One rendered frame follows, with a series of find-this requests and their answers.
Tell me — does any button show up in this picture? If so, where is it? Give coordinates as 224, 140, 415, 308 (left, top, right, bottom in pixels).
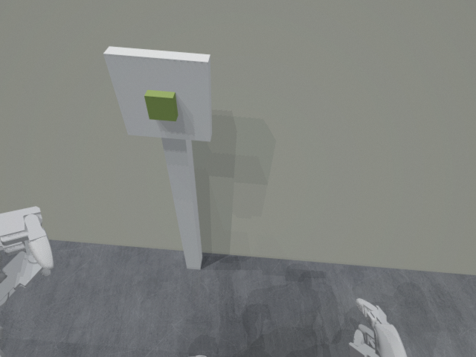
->
144, 90, 178, 121

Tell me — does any right robot hand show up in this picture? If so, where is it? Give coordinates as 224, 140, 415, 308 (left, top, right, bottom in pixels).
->
349, 298, 407, 357

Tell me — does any panel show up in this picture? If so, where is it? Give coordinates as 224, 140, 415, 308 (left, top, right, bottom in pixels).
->
103, 46, 212, 270

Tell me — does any left robot hand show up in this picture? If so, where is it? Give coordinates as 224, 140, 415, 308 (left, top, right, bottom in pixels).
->
0, 206, 54, 308

